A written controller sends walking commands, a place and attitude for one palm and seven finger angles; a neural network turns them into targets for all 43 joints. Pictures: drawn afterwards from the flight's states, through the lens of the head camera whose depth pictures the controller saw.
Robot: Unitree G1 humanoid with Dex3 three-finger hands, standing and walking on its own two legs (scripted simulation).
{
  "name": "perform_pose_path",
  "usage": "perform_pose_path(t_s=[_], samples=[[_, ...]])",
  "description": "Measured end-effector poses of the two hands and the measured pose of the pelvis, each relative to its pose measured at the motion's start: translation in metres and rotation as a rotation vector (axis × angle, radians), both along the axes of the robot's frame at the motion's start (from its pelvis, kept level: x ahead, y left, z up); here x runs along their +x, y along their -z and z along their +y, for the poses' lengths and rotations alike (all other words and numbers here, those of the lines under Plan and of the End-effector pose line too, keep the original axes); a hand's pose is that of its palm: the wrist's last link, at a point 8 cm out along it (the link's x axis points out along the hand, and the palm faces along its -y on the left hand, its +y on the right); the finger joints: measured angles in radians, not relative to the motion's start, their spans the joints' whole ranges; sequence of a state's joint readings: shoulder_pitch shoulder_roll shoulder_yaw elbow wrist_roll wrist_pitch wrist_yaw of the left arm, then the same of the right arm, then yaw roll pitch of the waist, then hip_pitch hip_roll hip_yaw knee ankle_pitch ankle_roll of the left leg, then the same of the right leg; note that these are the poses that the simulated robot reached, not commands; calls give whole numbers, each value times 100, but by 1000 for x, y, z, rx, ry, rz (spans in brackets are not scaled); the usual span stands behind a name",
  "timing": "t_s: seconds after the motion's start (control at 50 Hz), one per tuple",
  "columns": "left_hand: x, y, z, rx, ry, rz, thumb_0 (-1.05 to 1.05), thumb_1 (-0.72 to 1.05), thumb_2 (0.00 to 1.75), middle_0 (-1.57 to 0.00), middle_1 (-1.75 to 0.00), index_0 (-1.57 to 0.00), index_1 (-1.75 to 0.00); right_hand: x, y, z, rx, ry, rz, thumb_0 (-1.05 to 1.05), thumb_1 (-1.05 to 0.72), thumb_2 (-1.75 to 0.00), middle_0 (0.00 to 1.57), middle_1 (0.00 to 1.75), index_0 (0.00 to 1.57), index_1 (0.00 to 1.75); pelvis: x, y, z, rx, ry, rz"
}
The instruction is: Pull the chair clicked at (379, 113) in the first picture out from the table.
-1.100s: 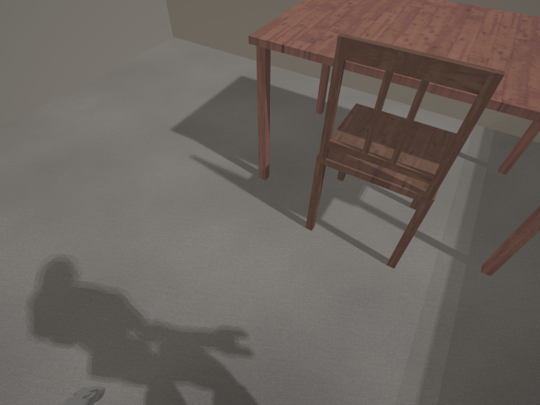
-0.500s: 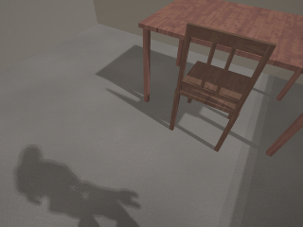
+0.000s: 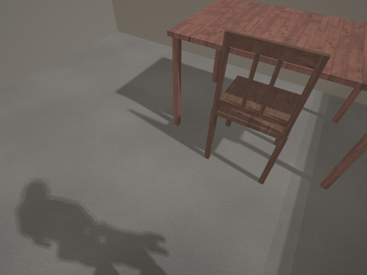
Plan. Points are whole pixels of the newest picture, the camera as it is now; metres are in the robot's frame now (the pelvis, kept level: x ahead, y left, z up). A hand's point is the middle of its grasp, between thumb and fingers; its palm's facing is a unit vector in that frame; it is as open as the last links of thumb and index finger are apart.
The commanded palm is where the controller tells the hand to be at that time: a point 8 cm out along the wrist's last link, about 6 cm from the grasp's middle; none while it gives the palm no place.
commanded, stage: look at it before walking up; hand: left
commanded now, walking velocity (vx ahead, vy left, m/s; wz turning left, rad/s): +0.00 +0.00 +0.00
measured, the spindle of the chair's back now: (249, 82) +0.95 -0.26 -0.10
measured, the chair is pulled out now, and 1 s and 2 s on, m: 0.00 0.00 0.00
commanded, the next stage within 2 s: walk to a spot facing it in 0.34 s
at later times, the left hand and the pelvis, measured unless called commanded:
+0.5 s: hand out of the picture +0.07 +0.25 -0.16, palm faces -0.01 -0.94 -0.34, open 7.4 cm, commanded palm none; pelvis +0.00 +0.00 +0.00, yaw +0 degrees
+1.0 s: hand out of the picture +0.14 +0.22 -0.18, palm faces +0.09 -0.98 -0.17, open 7.3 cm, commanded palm none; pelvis +0.13 +0.03 +0.00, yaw +5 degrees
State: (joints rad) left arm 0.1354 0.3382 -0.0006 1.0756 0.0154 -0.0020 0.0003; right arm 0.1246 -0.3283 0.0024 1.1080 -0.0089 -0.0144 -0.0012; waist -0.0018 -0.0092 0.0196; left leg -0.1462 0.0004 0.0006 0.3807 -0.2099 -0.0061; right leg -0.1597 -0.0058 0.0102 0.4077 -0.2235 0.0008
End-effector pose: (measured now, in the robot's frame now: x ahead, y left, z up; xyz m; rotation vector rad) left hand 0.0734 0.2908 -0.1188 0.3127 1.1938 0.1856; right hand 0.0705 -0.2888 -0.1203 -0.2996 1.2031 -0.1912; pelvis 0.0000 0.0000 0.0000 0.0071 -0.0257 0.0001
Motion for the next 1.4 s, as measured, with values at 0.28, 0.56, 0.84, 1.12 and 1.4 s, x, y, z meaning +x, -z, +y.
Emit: perform_pose_path(t_s=[0.28,0.56,0.84,1.12,1.4], samples=[[-11,2,3,2,-16,35,0,90,90,-20,-30,-20,-30,0,-1,-1,-7,-4,15,1,-91,-90,20,30,20,30,1,-1,1,0,-3,2],[-17,8,-4,-14,-43,48,0,90,90,-20,-30,-20,-30,2,7,8,12,-14,38,1,-91,-90,20,30,20,30,10,2,1,-7,-18,8],[-43,42,-21,-182,-172,249,1,91,90,-20,-30,-20,-30,-30,18,99,108,66,216,1,-91,-90,20,30,20,29,79,9,37,-1,-76,21],[168,34,-35,-140,-85,27,1,93,90,-20,-30,-19,-30,-15,26,121,204,196,476,1,-90,-90,21,30,20,30,187,17,19,5,-67,11],[239,28,-53,-113,-67,24,0,93,90,-20,-30,-20,-30,252,29,55,121,83,-48,1,-91,-90,20,29,20,29,252,14,3,4,27,28]])
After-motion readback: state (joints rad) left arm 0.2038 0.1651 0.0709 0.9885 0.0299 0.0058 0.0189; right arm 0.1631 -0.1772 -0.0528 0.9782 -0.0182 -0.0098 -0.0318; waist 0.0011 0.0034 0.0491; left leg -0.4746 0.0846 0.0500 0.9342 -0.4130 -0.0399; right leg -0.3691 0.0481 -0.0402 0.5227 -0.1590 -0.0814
